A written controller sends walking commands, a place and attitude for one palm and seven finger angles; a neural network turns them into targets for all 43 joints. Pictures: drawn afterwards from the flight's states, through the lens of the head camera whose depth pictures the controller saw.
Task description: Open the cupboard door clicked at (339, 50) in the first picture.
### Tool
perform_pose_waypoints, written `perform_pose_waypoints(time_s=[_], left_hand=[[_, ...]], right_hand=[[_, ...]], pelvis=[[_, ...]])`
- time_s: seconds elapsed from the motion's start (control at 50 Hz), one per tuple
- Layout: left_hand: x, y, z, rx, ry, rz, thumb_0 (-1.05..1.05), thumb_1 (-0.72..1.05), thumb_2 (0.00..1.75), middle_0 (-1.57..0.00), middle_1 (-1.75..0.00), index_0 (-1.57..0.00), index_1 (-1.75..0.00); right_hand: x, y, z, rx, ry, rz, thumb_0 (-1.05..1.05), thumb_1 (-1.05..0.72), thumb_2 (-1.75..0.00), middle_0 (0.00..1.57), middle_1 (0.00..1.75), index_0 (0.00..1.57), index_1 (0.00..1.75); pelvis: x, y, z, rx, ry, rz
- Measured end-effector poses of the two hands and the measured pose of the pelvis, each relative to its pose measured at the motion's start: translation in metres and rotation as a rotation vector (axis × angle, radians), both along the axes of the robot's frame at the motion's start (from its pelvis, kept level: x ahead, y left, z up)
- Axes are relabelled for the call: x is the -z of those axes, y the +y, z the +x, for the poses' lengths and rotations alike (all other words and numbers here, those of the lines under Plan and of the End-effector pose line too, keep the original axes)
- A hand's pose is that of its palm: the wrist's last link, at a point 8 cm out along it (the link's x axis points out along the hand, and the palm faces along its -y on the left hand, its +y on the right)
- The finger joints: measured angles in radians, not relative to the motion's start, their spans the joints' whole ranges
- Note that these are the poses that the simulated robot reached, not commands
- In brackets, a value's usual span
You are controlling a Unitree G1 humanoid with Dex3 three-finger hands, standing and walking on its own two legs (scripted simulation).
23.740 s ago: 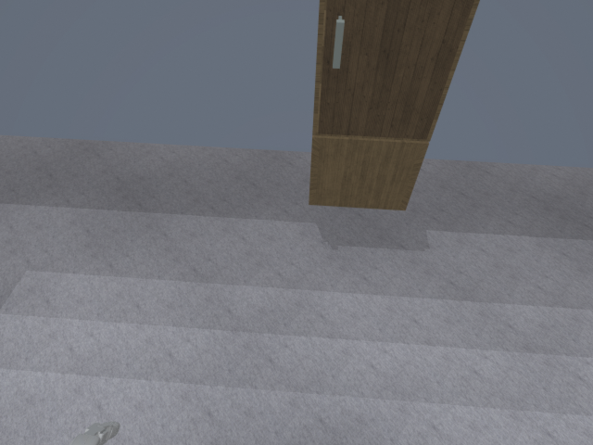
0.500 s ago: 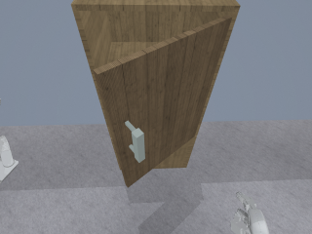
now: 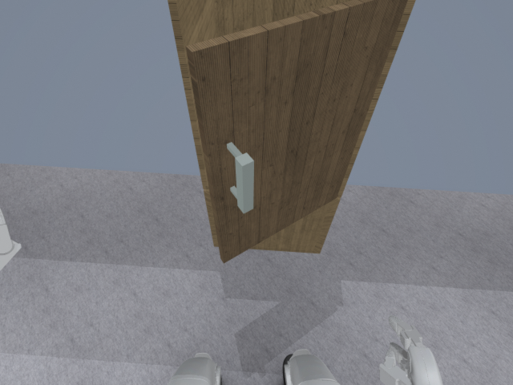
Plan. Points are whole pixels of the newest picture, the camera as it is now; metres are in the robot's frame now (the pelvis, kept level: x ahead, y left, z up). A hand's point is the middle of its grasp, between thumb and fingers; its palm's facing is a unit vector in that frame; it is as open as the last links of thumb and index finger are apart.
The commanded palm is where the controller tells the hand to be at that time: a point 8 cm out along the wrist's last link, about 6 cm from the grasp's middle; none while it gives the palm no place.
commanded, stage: step back with the hand held close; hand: left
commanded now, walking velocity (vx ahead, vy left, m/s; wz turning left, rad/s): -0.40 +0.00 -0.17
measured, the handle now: (239, 178) +0.45 +0.05 +0.04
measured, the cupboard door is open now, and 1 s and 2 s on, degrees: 37 37 37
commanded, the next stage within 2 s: stop stepping back and stand still in 0.06 s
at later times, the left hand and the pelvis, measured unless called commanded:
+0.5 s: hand out of the picture +0.06 +0.22 +0.22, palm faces +0.43 -0.77 -0.48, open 7.4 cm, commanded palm +0.01 +0.26 +0.21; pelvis -0.15 -0.03 +0.02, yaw -4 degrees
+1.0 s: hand out of the picture +0.05 +0.18 +0.21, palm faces +0.34 -0.81 -0.48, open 7.4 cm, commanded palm none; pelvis -0.19 -0.04 +0.02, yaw -10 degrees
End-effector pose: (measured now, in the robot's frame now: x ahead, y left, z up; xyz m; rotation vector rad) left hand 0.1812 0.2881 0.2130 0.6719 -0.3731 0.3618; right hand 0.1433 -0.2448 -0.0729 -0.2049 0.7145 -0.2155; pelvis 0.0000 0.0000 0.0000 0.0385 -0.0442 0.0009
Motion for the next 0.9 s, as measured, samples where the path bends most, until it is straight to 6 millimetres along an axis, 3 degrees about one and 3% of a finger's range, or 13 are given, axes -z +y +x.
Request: perform_pose_waypoints(time_s=[0.14, 0.2, 0.28, 0.38, 0.48, 0.56, 0.64, 0.74, 0.9], left_hand=[[-0.001, -0.005, -0.069, -0.091, -0.055, 0.066, 0.01, 0.88, 0.89, -0.21, -0.3, -0.22, -0.3], [0.001, -0.006, -0.092, -0.093, -0.068, 0.014, 0.01, 0.88, 0.89, -0.21, -0.3, -0.22, -0.3], [0.001, -0.002, -0.102, -0.03, -0.098, -0.052, 0.01, 0.88, 0.89, -0.21, -0.3, -0.22, -0.3], [-0.014, -0.006, -0.117, 0.011, -0.097, -0.053, 0.01, 0.88, 0.89, -0.21, -0.3, -0.22, -0.3], [-0.02, -0.024, -0.154, 0.006, 0.005, -0.092, 0.01, 0.89, 0.89, -0.21, -0.3, -0.22, -0.3], [-0.024, -0.045, -0.179, 0.027, -0.008, -0.033, 0.01, 0.89, 0.9, -0.21, -0.3, -0.22, -0.3], [-0.028, -0.052, -0.185, 0.038, -0.02, -0.094, 0.01, 0.88, 0.89, -0.21, -0.3, -0.22, -0.3], [-0.012, -0.059, -0.176, 0.047, 0.057, -0.141, 0.01, 0.89, 0.9, -0.21, -0.3, -0.22, -0.3], [-0.007, -0.07, -0.171, 0.156, 0.003, -0.123, 0.01, 0.88, 0.89, -0.21, -0.3, -0.22, -0.3]], right_hand=[[0.02, -0.008, -0.007, -0.09, -0.022, 0.0, 0.01, -0.9, -0.9, 0.2, 0.3, 0.2, 0.3], [0.026, -0.009, -0.022, -0.111, 0.014, -0.004, 0.01, -0.9, -0.9, 0.2, 0.3, 0.2, 0.3], [0.017, -0.006, -0.064, -0.06, 0.015, -0.024, 0.01, -0.91, -0.9, 0.2, 0.3, 0.2, 0.3], [0.002, -0.002, -0.133, 0.029, -0.005, 0.049, 0.01, -0.91, -0.9, 0.2, 0.3, 0.2, 0.3], [-0.01, -0.01, -0.192, 0.07, 0.059, 0.069, 0.01, -0.9, -0.9, 0.21, 0.3, 0.2, 0.3], [0.001, -0.031, -0.221, 0.037, 0.08, 0.043, 0.01, -0.9, -0.9, 0.21, 0.3, 0.2, 0.3], [-0.006, -0.054, -0.247, 0.078, 0.115, 0.025, 0.02, -0.9, -0.9, 0.21, 0.3, 0.2, 0.3], [-0.022, -0.077, -0.267, 0.165, 0.061, -0.01, 0.02, -0.9, -0.9, 0.2, 0.3, 0.2, 0.3], [-0.029, -0.086, -0.268, 0.187, 0.028, -0.092, 0.01, -0.91, -0.9, 0.2, 0.3, 0.2, 0.3]], pelvis=[[0.02, -0.015, -0.034, -0.055, -0.027, 0.037], [0.02, -0.011, -0.055, -0.034, -0.031, 0.048], [0.017, -0.002, -0.087, 0.027, -0.018, 0.016], [0.0, -0.011, -0.12, 0.021, -0.021, -0.05], [-0.024, -0.025, -0.142, 0.061, 0.037, -0.055], [-0.018, -0.039, -0.172, 0.097, 0.055, -0.021], [-0.032, -0.043, -0.186, 0.141, 0.039, 0.005], [-0.039, -0.047, -0.197, 0.155, 0.036, 0.033], [-0.025, -0.042, -0.193, 0.159, 0.046, -0.005]])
